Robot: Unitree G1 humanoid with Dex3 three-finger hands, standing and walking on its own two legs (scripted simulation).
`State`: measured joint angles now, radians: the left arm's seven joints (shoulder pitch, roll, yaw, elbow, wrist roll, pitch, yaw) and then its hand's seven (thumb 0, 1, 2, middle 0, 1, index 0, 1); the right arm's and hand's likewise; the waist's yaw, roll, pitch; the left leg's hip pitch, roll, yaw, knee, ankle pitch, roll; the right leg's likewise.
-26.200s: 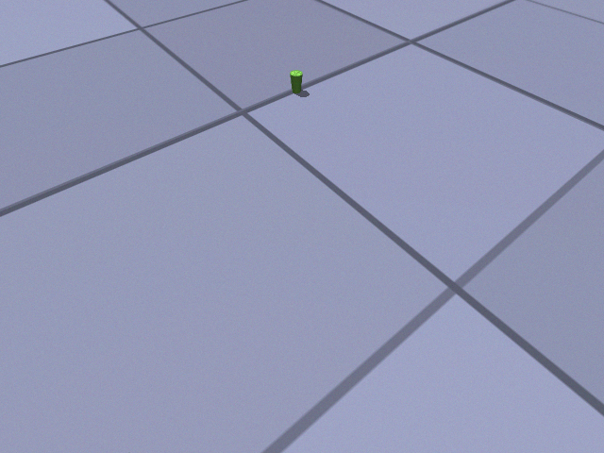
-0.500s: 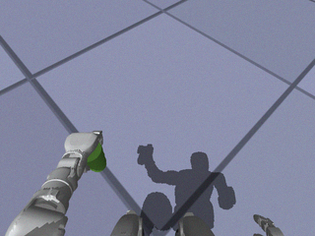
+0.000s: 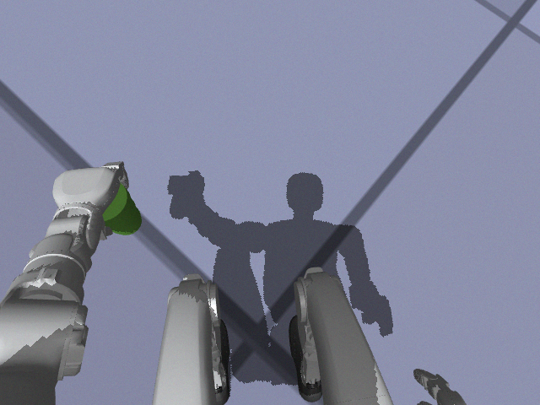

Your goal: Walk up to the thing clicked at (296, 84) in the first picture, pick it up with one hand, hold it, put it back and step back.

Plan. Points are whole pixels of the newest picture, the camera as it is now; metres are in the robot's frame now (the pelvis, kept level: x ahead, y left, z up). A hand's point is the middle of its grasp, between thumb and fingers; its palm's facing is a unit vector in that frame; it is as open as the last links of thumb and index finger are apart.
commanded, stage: crouch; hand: left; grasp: from above
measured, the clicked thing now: (116, 211) +0.43 +0.26 -0.19
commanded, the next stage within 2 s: lower in 0.90 s
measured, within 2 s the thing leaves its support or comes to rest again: rests again in 1.78 s
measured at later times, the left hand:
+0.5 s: hand (116, 219) +0.43 +0.29 -0.26, palm faces -0.44 -0.04 -0.90, open 10.2 cm
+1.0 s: hand (124, 223) +0.44 +0.29 -0.31, palm faces -0.46 -0.04 -0.89, open 10.2 cm
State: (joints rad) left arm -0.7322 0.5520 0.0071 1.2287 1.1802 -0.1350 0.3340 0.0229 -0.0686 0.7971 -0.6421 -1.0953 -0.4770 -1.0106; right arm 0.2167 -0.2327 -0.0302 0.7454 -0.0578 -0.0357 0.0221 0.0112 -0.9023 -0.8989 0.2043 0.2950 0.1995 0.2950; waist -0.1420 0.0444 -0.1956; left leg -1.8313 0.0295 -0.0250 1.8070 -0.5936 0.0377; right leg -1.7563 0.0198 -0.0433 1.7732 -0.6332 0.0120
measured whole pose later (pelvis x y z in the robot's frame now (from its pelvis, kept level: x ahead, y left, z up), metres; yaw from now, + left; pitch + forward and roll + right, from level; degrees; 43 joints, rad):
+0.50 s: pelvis -0.01 -0.01 -0.10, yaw -3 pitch +37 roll -7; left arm -0.82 0.67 0.09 1.29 1.24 -0.20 0.37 0.02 -0.08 0.79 -0.67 -1.06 -0.51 -0.98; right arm 0.14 -0.25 -0.01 0.75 -0.11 -0.05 0.11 0.01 -0.92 -0.91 0.20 0.29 0.20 0.30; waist -0.15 -0.01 -0.13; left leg -2.13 0.05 -0.08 2.13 -0.65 0.03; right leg -2.04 0.04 -0.09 2.08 -0.69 0.00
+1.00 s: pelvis -0.01 -0.01 -0.15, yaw -4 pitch +35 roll -7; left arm -0.87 0.75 0.13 1.36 1.24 -0.24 0.35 0.02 -0.08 0.79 -0.68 -1.04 -0.51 -0.98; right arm 0.14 -0.26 0.02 0.77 -0.13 -0.05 0.13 0.01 -0.92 -0.91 0.20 0.30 0.20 0.30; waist -0.18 -0.02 -0.07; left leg -2.25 0.05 -0.09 2.29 -0.65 0.03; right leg -2.16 0.04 -0.11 2.23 -0.68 0.00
